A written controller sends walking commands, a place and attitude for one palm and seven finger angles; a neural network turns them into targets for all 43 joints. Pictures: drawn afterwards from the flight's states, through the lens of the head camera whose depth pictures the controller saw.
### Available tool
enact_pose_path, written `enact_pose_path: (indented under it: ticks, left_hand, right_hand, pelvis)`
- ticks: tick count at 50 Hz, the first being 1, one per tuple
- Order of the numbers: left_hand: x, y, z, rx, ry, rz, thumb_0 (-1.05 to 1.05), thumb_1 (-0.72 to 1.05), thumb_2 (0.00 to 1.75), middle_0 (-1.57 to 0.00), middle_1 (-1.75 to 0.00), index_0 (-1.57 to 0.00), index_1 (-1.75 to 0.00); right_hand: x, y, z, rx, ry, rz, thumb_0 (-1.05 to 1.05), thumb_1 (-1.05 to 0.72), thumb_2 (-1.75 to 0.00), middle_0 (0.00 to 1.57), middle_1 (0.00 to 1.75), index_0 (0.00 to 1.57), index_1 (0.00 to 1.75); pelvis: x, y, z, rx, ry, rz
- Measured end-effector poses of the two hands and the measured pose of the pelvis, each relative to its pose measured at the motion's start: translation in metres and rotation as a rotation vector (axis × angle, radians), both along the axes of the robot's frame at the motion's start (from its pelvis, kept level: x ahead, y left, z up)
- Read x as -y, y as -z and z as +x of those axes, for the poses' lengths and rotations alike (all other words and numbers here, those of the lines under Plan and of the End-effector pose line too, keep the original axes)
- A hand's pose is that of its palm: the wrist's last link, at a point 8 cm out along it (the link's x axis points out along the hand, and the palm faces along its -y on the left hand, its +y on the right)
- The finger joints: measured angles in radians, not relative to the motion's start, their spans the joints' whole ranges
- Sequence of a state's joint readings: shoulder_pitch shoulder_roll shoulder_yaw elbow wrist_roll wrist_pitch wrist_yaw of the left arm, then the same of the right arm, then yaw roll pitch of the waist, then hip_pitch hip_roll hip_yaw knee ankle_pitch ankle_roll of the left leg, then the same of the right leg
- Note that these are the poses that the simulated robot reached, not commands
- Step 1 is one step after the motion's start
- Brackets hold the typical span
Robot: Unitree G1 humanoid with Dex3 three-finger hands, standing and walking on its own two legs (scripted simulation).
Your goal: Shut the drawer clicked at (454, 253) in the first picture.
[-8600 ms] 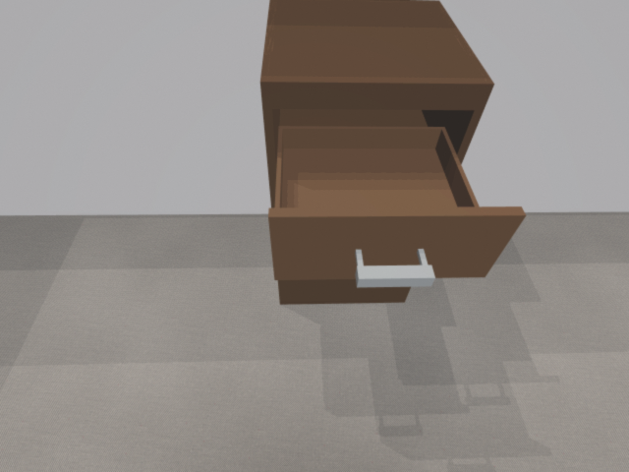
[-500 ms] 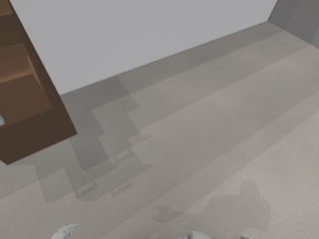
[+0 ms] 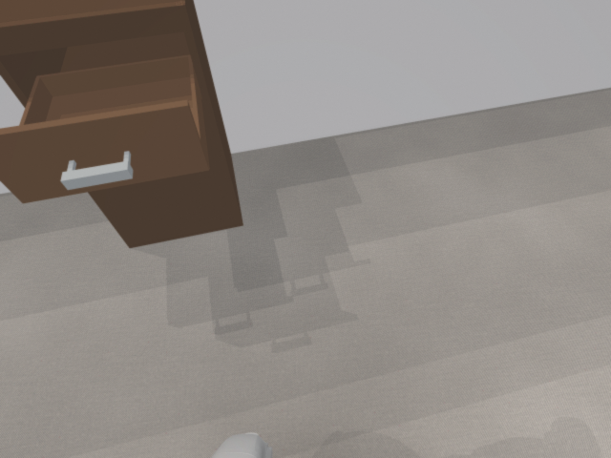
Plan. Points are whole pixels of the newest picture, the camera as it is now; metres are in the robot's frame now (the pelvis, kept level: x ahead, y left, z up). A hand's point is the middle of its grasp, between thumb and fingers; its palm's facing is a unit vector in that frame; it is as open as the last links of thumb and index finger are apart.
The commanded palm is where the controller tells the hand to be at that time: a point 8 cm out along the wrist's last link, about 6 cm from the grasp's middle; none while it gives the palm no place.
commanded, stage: turn to face it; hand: left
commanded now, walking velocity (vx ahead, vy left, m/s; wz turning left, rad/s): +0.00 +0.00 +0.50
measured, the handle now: (99, 167) +0.62 +0.47 -0.06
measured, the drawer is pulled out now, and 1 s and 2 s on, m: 0.30 0.30 0.30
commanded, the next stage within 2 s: take the last steps up to it in 0.54 s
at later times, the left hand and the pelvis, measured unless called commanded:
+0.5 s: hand out of the picture +0.04 +0.24 -0.16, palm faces +0.22 -0.94 -0.25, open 7.4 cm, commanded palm none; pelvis +0.00 +0.02 +0.00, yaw +11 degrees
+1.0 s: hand out of the picture -0.10 +0.19 -0.16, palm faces +0.43 -0.87 -0.23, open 7.3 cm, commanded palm none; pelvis +0.01 +0.03 +0.01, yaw +21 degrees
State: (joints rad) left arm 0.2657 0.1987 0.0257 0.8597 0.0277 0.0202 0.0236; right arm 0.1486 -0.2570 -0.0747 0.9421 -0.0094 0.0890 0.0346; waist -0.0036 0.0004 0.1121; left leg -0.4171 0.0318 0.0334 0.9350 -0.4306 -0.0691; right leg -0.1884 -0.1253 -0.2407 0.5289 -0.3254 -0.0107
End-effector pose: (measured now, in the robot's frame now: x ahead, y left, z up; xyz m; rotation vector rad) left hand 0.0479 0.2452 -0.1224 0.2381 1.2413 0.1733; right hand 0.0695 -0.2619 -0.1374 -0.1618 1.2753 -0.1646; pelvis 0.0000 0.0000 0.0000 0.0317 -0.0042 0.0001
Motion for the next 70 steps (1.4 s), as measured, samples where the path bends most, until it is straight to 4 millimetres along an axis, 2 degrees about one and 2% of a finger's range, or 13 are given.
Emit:
enact_pose_path:
  ticks: [6,11,21,27,31,38,43,47,51,55,57,60,70]
  left_hand:
    - [-0.040,0.030,-0.052,-0.084,-0.134,-0.020,0.01,0.90,0.90,-0.20,-0.30,-0.21,-0.30]
    - [-0.060,0.029,-0.062,-0.104,-0.199,-0.015,0.01,0.91,0.90,-0.20,-0.29,-0.20,-0.30]
    - [-0.054,0.008,-0.034,0.030,-0.217,-0.024,0.01,0.91,0.90,-0.20,-0.29,-0.20,-0.30]
    - [-0.029,0.001,-0.020,0.081,-0.212,-0.012,0.01,0.91,0.90,-0.20,-0.29,-0.20,-0.30]
    - [-0.008,-0.001,-0.023,0.112,-0.221,0.010,0.01,0.91,0.90,-0.20,-0.29,-0.20,-0.30]
    - [0.016,-0.006,-0.061,0.072,-0.305,-0.011,0.01,0.91,0.90,-0.20,-0.30,-0.20,-0.30]
    - [0.018,-0.005,-0.103,0.010,-0.384,-0.022,0.01,0.92,0.90,-0.20,-0.30,-0.21,-0.30]
    - [0.019,0.000,-0.145,-0.082,-0.451,-0.052,0.01,0.91,0.90,-0.20,-0.30,-0.21,-0.30]
    - [0.015,0.010,-0.186,-0.192,-0.516,-0.099,0.01,0.91,0.90,-0.20,-0.29,-0.20,-0.30]
    - [0.003,0.026,-0.205,-0.300,-0.528,-0.148,0.01,0.91,0.90,-0.20,-0.29,-0.20,-0.30]
    - [-0.007,0.025,-0.195,-0.313,-0.509,-0.157,0.01,0.91,0.90,-0.20,-0.29,-0.20,-0.30]
    - [-0.029,0.022,-0.159,-0.251,-0.480,-0.155,0.02,0.91,0.90,-0.20,-0.29,-0.20,-0.30]
    - [-0.088,0.013,0.016,0.029,-0.379,-0.097,0.01,0.91,0.90,-0.20,-0.29,-0.20,-0.30]
  right_hand:
    - [-0.034,-0.008,0.062,0.122,-0.147,-0.053,0.00,-0.91,-0.90,0.19,0.30,0.20,0.30]
    - [-0.059,-0.023,0.079,0.181,-0.211,-0.070,0.00,-0.91,-0.90,0.20,0.30,0.20,0.30]
    - [-0.081,-0.021,0.062,0.134,-0.237,-0.007,0.00,-0.91,-0.90,0.20,0.30,0.21,0.30]
    - [-0.065,0.000,0.035,0.059,-0.211,0.033,0.00,-0.90,-0.90,0.20,0.30,0.21,0.30]
    - [-0.046,0.018,0.020,0.002,-0.198,0.054,0.00,-0.91,-0.90,0.20,0.30,0.21,0.30]
    - [-0.026,0.015,0.008,-0.084,-0.235,0.042,0.00,-0.91,-0.90,0.20,0.30,0.20,0.30]
    - [-0.030,0.005,0.017,-0.104,-0.294,0.028,0.00,-0.91,-0.90,0.19,0.30,0.20,0.30]
    - [-0.051,-0.002,0.043,-0.073,-0.355,0.018,0.00,-0.91,-0.90,0.19,0.29,0.20,0.30]
    - [-0.088,-0.008,0.077,0.009,-0.416,0.011,0.00,-0.91,-0.90,0.19,0.29,0.20,0.30]
    - [-0.125,-0.006,0.100,0.109,-0.428,0.005,0.00,-0.91,-0.90,0.19,0.29,0.20,0.30]
    - [-0.137,-0.009,0.097,0.120,-0.412,0.013,0.00,-0.91,-0.90,0.19,0.30,0.20,0.30]
    - [-0.140,-0.013,0.089,0.094,-0.368,-0.005,-0.01,-0.94,-0.90,0.20,0.30,0.20,0.30]
    - [-0.143,0.001,0.043,-0.173,-0.268,0.015,0.00,-0.92,-0.90,0.20,0.30,0.20,0.30]
  pelvis:
    - [-0.024,0.016,0.002,-0.007,-0.076,-0.025]
    - [-0.035,0.009,0.001,0.005,-0.113,-0.039]
    - [-0.035,-0.004,-0.001,0.010,-0.177,-0.050]
    - [-0.017,0.000,-0.002,0.006,-0.209,-0.033]
    - [-0.002,0.007,-0.003,0.011,-0.240,-0.023]
    - [0.007,-0.002,-0.004,0.019,-0.296,-0.012]
    - [0.002,-0.007,-0.001,0.013,-0.333,-0.005]
    - [-0.012,-0.009,0.003,0.007,-0.355,-0.007]
    - [-0.035,-0.004,0.008,0.006,-0.367,-0.021]
    - [-0.061,0.007,0.015,0.015,-0.354,-0.036]
    - [-0.070,0.004,0.022,0.019,-0.346,-0.037]
    - [-0.081,-0.003,0.034,0.020,-0.349,-0.035]
    - [-0.100,-0.003,0.095,0.015,-0.339,-0.005]
